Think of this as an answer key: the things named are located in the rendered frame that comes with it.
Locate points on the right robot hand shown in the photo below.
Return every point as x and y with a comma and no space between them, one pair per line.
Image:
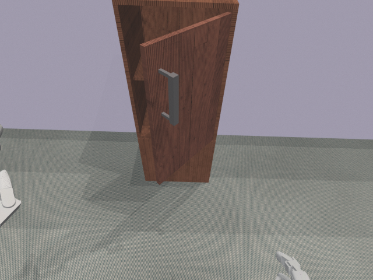
292,267

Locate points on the cupboard door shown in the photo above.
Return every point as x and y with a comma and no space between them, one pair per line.
197,54

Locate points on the left robot hand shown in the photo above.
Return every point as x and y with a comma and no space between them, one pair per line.
8,203

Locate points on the handle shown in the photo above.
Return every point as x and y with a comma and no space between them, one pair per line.
173,97

